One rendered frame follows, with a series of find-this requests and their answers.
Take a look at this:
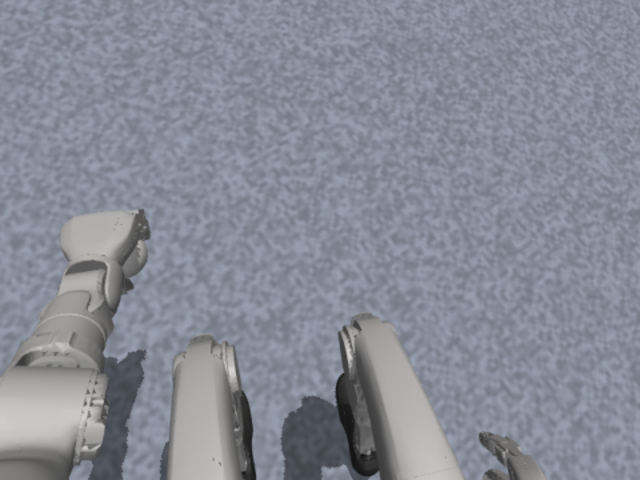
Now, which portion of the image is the left robot arm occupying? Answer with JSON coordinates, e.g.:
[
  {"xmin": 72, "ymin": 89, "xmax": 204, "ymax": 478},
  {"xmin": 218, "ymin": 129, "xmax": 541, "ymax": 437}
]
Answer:
[{"xmin": 0, "ymin": 255, "xmax": 124, "ymax": 480}]

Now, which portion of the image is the left robot foot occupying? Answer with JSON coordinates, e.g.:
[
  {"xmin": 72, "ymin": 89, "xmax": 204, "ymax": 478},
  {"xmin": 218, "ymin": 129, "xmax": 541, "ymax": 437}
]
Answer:
[{"xmin": 240, "ymin": 391, "xmax": 256, "ymax": 480}]

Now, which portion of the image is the right robot hand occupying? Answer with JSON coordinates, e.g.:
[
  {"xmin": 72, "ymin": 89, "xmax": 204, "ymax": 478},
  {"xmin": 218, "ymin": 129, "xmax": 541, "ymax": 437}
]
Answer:
[{"xmin": 479, "ymin": 432, "xmax": 547, "ymax": 480}]

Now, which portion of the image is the left robot hand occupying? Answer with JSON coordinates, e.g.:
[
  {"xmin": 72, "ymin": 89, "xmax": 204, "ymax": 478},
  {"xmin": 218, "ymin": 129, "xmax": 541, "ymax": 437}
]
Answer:
[{"xmin": 60, "ymin": 209, "xmax": 151, "ymax": 295}]

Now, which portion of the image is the ball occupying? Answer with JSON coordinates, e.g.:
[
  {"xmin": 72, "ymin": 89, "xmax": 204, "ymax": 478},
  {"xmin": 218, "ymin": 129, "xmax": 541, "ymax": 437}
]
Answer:
[{"xmin": 122, "ymin": 237, "xmax": 148, "ymax": 279}]

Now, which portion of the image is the right robot foot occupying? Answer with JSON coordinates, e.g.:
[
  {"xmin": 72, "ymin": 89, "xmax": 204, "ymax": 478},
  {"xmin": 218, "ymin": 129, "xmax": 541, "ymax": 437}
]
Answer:
[{"xmin": 336, "ymin": 373, "xmax": 379, "ymax": 476}]

